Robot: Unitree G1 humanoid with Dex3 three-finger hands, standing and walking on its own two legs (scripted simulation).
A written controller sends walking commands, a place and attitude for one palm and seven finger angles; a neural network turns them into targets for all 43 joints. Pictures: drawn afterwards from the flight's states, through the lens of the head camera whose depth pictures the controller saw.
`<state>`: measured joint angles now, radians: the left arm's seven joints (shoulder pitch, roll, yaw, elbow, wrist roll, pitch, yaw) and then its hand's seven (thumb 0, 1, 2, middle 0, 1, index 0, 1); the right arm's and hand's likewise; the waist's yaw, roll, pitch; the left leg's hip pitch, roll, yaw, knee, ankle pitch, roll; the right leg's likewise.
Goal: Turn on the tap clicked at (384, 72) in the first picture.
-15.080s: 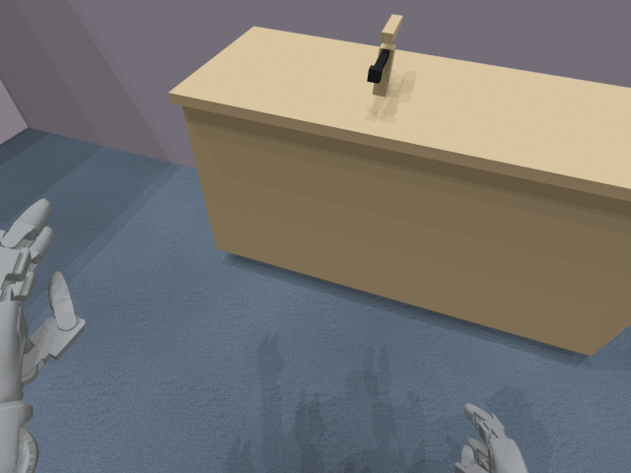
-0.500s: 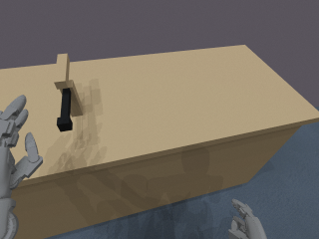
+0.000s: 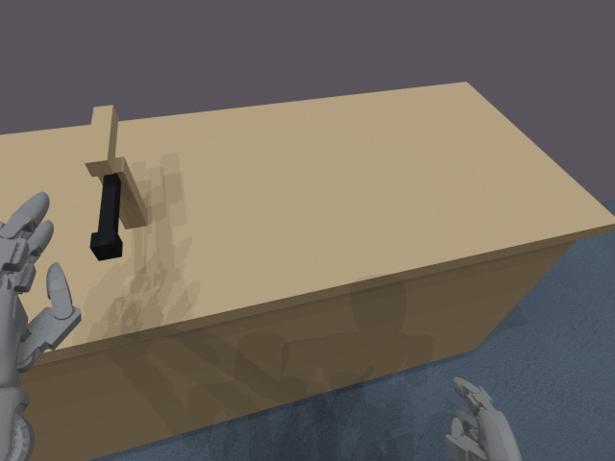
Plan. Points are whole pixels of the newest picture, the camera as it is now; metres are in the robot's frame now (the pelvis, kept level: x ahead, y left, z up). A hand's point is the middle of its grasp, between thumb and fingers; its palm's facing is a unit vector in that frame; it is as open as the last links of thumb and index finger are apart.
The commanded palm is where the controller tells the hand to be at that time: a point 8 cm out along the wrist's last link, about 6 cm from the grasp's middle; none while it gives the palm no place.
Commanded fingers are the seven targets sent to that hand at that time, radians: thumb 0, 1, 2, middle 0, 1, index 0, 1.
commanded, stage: come to a stop and stand still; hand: left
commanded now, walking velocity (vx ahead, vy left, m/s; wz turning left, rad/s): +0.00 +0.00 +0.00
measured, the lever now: (107, 245) +0.34 +0.29 +0.09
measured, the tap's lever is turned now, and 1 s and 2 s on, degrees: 0 0 0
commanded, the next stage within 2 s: look again from close up in 0.80 s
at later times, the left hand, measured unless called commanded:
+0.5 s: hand (19, 314) +0.21 +0.30 +0.15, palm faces +0.41 -0.84 -0.35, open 7.5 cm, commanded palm +0.15 +0.31 +0.17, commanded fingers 0.00 0.90 0.90 -0.20 -0.30 -0.20 -0.30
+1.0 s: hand (25, 313) +0.21 +0.29 +0.16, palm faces +0.39 -0.86 -0.34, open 7.5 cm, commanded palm +0.15 +0.32 +0.17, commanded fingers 0.00 0.90 0.90 -0.20 -0.30 -0.20 -0.30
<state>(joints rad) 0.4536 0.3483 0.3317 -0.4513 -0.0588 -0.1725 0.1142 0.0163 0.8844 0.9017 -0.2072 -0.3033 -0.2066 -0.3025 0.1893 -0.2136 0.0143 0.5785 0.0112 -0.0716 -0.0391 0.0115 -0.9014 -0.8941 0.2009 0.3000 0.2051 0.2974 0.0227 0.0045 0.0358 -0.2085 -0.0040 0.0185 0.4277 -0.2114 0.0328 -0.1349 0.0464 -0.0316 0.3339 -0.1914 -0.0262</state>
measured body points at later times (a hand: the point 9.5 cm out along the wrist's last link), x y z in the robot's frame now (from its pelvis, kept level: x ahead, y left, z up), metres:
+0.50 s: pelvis -0.02 +0.03 -0.01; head +0.00 +0.06 +0.44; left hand +0.18 +0.34 +0.17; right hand +0.15 -0.19 -0.08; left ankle +0.01 +0.09 -0.74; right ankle -0.01 -0.10 -0.74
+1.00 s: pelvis -0.01 +0.04 +0.00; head +0.00 +0.07 +0.45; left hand +0.18 +0.33 +0.18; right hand +0.16 -0.18 -0.07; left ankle +0.01 +0.09 -0.74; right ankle -0.01 -0.10 -0.74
